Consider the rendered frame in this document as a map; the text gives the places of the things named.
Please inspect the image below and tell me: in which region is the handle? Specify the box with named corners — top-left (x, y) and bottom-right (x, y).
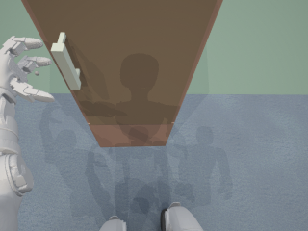
top-left (51, 32), bottom-right (81, 90)

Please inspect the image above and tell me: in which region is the left robot hand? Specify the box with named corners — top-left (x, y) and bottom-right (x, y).
top-left (0, 36), bottom-right (55, 103)

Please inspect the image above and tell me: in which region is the robot left upper arm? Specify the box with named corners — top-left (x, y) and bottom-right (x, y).
top-left (0, 154), bottom-right (34, 231)

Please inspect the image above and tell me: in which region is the left robot shin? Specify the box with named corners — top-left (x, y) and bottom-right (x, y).
top-left (109, 216), bottom-right (119, 220)

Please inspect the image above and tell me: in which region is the cupboard door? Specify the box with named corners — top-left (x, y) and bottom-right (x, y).
top-left (27, 0), bottom-right (217, 125)

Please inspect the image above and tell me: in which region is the right robot thigh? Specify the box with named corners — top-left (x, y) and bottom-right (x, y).
top-left (165, 206), bottom-right (203, 231)

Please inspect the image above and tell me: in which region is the left robot forearm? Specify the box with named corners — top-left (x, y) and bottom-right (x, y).
top-left (0, 88), bottom-right (22, 157)

